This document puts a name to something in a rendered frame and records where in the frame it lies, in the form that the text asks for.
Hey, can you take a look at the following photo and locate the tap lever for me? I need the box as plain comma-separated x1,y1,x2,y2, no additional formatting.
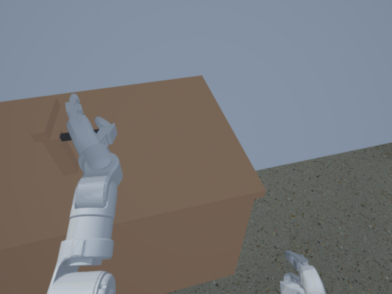
60,129,99,141

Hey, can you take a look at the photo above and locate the robot left forearm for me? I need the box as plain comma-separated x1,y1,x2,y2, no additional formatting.
47,144,123,294

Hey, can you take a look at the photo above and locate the counter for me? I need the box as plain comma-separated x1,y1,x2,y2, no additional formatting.
0,75,266,294

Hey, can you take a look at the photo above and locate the robot left hand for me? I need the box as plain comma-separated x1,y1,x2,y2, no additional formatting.
65,94,118,155

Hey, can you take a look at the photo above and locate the left robot upper arm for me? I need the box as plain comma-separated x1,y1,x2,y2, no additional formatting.
49,271,116,294

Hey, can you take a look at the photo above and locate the robot right hand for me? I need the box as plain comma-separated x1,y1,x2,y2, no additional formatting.
280,251,326,294

